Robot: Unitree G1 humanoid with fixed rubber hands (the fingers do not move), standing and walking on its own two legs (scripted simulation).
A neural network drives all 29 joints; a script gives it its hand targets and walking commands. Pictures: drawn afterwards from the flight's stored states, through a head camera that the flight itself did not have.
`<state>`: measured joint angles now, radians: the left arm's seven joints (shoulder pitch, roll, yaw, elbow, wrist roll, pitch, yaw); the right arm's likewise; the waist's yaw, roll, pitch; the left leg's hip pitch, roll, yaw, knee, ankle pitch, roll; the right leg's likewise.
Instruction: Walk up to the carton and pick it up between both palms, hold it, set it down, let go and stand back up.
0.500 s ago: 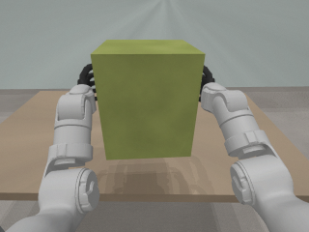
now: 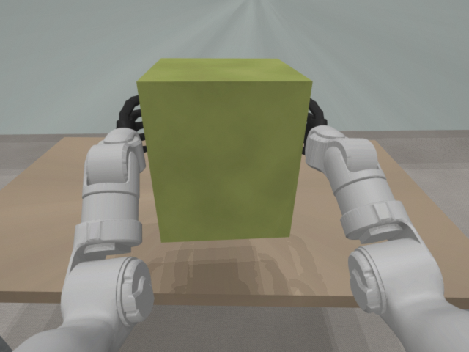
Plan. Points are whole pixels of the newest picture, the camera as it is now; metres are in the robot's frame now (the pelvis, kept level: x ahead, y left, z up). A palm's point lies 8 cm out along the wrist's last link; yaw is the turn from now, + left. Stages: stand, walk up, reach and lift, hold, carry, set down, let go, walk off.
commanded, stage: hold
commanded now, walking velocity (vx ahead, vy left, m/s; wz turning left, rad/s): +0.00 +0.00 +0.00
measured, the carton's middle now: (223, 144) +0.39 +0.00 +0.26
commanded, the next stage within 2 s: none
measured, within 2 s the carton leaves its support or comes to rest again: neither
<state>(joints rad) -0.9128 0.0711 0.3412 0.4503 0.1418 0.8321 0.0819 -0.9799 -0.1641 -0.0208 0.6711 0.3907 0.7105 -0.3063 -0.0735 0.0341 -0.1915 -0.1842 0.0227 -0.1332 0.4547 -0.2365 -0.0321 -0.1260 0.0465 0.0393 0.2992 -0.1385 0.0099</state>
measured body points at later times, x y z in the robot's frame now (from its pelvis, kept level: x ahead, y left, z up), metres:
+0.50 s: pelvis +0.00 +0.00 +0.00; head -0.09 +0.01 +0.44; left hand +0.38 +0.15 +0.27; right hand +0.37 -0.16 +0.26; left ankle +0.01 +0.14 -0.74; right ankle +0.02 -0.13 -0.74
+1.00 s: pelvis +0.00 +0.00 +0.00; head -0.09 +0.01 +0.44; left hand +0.38 +0.15 +0.27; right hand +0.37 -0.16 +0.27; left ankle +0.01 +0.14 -0.74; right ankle +0.02 -0.13 -0.74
